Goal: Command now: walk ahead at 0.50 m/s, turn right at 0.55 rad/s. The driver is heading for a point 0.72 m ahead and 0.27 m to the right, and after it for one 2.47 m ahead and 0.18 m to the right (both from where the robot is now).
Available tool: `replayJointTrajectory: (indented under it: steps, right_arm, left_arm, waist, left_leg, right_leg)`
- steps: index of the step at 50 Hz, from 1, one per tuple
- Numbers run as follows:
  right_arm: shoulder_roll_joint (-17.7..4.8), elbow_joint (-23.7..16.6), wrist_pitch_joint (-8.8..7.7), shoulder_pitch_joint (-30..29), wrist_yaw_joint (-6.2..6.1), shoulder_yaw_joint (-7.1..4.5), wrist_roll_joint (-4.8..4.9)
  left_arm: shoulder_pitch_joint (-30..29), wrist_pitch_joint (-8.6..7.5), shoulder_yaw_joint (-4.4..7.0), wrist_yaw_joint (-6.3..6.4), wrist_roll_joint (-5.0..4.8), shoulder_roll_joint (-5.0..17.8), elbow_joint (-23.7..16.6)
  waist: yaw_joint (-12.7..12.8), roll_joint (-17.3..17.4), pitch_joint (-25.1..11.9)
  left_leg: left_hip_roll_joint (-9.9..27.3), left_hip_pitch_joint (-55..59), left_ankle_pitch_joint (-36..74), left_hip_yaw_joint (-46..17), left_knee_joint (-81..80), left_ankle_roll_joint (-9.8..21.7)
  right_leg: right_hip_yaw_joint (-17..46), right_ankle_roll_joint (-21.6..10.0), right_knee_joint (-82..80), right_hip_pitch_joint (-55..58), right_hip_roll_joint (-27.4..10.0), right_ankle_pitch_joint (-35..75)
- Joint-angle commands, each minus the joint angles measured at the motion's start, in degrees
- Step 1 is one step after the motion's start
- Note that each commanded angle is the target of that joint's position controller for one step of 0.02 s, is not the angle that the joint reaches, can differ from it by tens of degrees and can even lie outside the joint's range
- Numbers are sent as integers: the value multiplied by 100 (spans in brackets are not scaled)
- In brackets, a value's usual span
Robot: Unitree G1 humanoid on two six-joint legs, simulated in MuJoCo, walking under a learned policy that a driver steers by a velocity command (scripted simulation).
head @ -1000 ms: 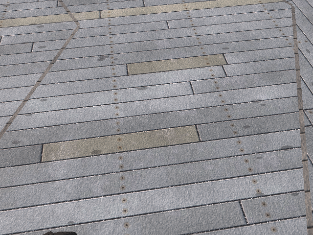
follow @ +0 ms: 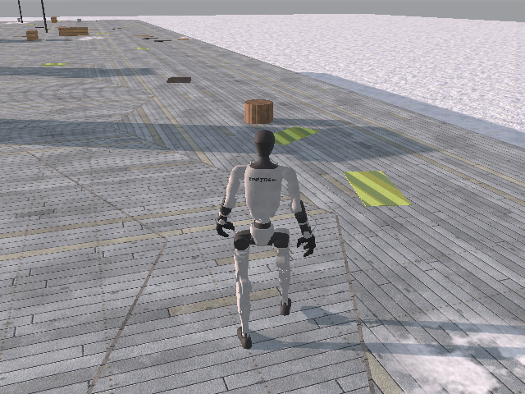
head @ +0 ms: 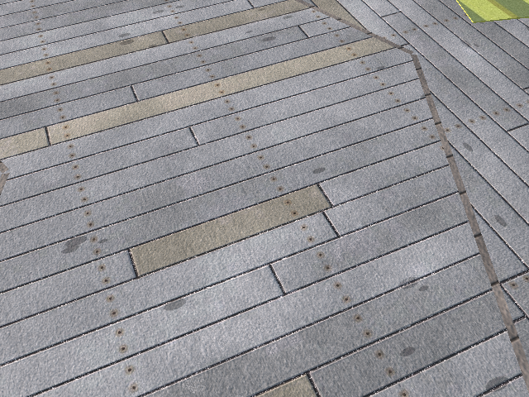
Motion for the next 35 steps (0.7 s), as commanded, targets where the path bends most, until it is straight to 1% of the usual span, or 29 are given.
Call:
replayJointTrajectory:
  steps: [1,2,3,4,5,6,7,8,9,10,11,12,13,14,15,17,19,20,22,25,27,28,29,30,31,32,33,34,35]
  right_arm:
    - [-1055,-279,48,-34,-31,-237,92]
    - [-1107,-281,93,-44,-32,-257,118]
    - [-1185,-309,132,-102,-40,-280,138]
    - [-1270,-340,175,-164,-51,-307,165]
    - [-1309,-374,228,-257,-58,-317,187]
    - [-1216,-414,246,-288,-68,-271,176]
    - [-716,-567,191,-114,-51,-104,-77]
    - [-226,-905,-28,160,27,74,-54]
    - [-819,-975,-234,-613,99,-45,202]
    - [-878,-1089,-334,-904,127,-62,319]
    - [-800,-985,-361,-848,76,-55,208]
    - [-846,-918,-321,-757,36,-102,63]
    - [-864,-907,-246,-655,49,-124,37]
    - [-832,-917,-179,-593,56,-136,11]
    - [-744,-932,-123,-633,55,-124,-28]
    - [-612,-1068,-58,-998,32,-89,-75]
    - [-516,-1207,-58,-1418,40,-46,-75]
    - [-467,-1264,-73,-1604,58,-23,-57]
    - [-419,-1387,-106,-1952,109,14,-8]
    - [-524,-1555,-170,-2250,180,8,49]
    - [-655,-1597,-227,-2237,230,-27,55]
    - [-720,-1592,-258,-2151,244,-49,60]
    - [-783,-1557,-287,-1964,245,-78,66]
    - [-856,-1446,-318,-1544,228,-131,56]
    - [-1045,-1318,-350,-897,193,-221,-14]
    - [-1376,-1242,-337,34,142,-299,-76]
    - [-1682,-1036,-251,373,184,-375,-107]
    - [-1063,-1173,-225,150,210,-233,32]
    - [-737,-1245,-178,-105,180,-146,51]
  left_arm:
    - [-653,-54,1,-121,-5,228,-626]
    - [-657,-46,25,-148,-5,286,-690]
    - [-561,-31,69,-164,-1,378,-727]
    - [-291,-11,140,-165,-1,505,-710]
    - [346,1,263,-155,-21,699,-572]
    - [1340,20,470,-80,-37,1048,-294]
    - [1945,77,630,54,-58,1634,-158]
    - [1609,-26,610,9,-30,1947,-383]
    - [1668,-112,435,-54,11,1360,-434]
    - [1471,-194,365,-57,38,1134,-407]
    - [1078,-236,313,-52,26,973,-470]
    - [745,-243,254,-24,51,799,-546]
    - [594,-250,223,6,117,755,-629]
    - [563,-263,224,33,110,767,-648]
    - [614,-276,234,67,87,814,-631]
    - [815,-287,270,152,55,960,-585]
    - [999,-265,281,214,32,989,-534]
    - [1060,-251,283,232,25,990,-517]
    - [1197,-231,289,248,14,998,-458]
    - [1438,-200,294,254,-17,979,-334]
    - [1493,-157,291,286,-19,945,-306]
    - [1470,-134,297,305,-10,957,-311]
    - [1427,-108,303,315,0,964,-324]
    - [1335,-85,279,315,3,900,-363]
    - [1269,-88,197,294,28,688,-433]
    - [1332,-98,72,281,142,386,-566]
    - [2179,-152,2,273,-82,138,-722]
    - [2078,-142,102,299,-144,794,-535]
    - [1456,-112,181,291,-98,1067,-608]
  waist:
    - [9,399,395]
    - [72,452,359]
    - [190,549,229]
    - [386,664,-2]
    - [775,660,-351]
    - [1267,488,-859]
    - [1248,-678,-1276]
    - [685,-1501,-2083]
    - [1108,-486,-1902]
    - [1020,-340,-1185]
    - [732,184,-791]
    - [520,177,-585]
    - [371,-13,-520]
    - [307,1,-507]
    - [291,51,-479]
    - [366,59,-314]
    - [515,-28,-205]
    - [589,-115,-166]
    - [733,-255,-81]
    - [843,-324,-33]
    - [800,-370,-57]
    - [734,-448,-71]
    - [631,-553,-116]
    - [399,-606,-269]
    - [82,-493,-761]
    - [-239,212,-1650]
    - [234,2360,-2168]
    - [104,1552,-1651]
    - [-34,993,-953]
  left_leg:
    - [1779,98,2178,-391,-287,842]
    - [1819,256,2692,-314,-67,785]
    - [1825,362,3602,-222,276,720]
    - [1810,410,4565,-143,806,657]
    - [1697,290,5208,-21,1736,561]
    - [1451,-375,4861,104,3073,345]
    - [1060,-2088,1517,96,5006,55]
    - [-146,-4190,-1984,-1075,6634,-176]
    - [129,-4846,-1694,-1878,6891,-14]
    - [358,-5093,-1151,-1809,6600,154]
    - [626,-4727,-696,-1848,6092,172]
    - [787,-4302,-421,-1868,5611,126]
    - [863,-3911,-280,-1906,5419,71]
    - [855,-3771,-209,-1883,5163,-17]
    - [819,-3704,-75,-1815,4910,-108]
    - [703,-3846,463,-1735,4217,-270]
    - [557,-3834,1189,-1738,3332,-346]
    - [460,-3716,1537,-1731,2887,-346]
    - [296,-3472,2015,-1693,2223,-320]
    - [186,-3314,2102,-1791,1769,-230]
    - [147,-3214,1805,-1873,1521,-145]
    - [132,-3088,1545,-1882,1475,-86]
    - [102,-2849,1261,-1839,1442,-9]
    - [46,-2279,1220,-1719,1246,110]
    - [293,-1182,1247,-1855,1242,330]
    - [1310,396,911,-2879,1383,660]
    - [2439,1934,-502,-5657,696,1527]
    - [2404,1622,-1626,-5773,457,1366]
    - [2173,908,-1419,-4787,393,1117]
  right_leg:
    - [-231,-143,-392,-129,80,-190]
    - [-334,-229,-466,-18,176,-450]
    - [-488,-335,-494,262,343,-741]
    - [-659,-456,-479,719,561,-1036]
    - [-812,-619,-649,1545,835,-1083]
    - [-742,-844,-983,3042,1074,-763]
    - [1051,-1230,-1042,4633,-61,-536]
    - [4511,-2406,-2177,6054,-1200,-2088]
    - [4411,-2080,-2687,5957,-1205,-2184]
    - [3557,-1834,-2643,5351,-1028,-1741]
    - [2866,-1630,-2608,4489,-759,-1068]
    - [2382,-1525,-2663,3801,-566,-511]
    - [2188,-1524,-2765,3334,-458,-108]
    - [2042,-1538,-2836,3152,-385,167]
    - [1861,-1540,-2896,2951,-308,346]
    - [1599,-1490,-2974,2764,-178,528]
    - [1418,-1332,-2963,2691,-1,300]
    - [1350,-1237,-2950,2624,94,66]
    - [1360,-1101,-2925,2535,150,-287]
    - [1672,-1034,-2656,2772,7,-473]
    - [1979,-984,-2323,3091,-111,-487]
    - [2131,-951,-2158,3193,-169,-395]
    - [2248,-908,-1976,3250,-188,-220]
    - [2249,-813,-1655,3208,-55,67]
    - [2025,-629,-816,2942,276,277]
    - [1488,-389,837,2115,702,-784]
    - [982,-61,2540,50,1342,-3473]
    - [1157,-5,3236,-583,848,-3251]
    - [983,21,3331,-719,659,-2707]
Velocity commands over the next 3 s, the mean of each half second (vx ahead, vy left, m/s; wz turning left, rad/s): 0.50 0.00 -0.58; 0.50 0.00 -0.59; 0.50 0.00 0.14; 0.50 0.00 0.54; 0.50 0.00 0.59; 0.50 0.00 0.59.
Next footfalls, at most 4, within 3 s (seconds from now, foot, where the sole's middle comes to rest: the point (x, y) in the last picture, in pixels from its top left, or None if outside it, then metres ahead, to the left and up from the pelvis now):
0.12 right None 0.24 -0.13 -0.78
0.62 left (266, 363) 0.57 0.00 -0.78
1.14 right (406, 317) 0.66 -0.39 -0.78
1.68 left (356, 210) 1.04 -0.33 -0.78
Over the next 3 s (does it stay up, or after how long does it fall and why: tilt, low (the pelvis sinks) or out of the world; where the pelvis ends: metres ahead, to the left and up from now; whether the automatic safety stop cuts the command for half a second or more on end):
stays up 1.55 -0.36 0.01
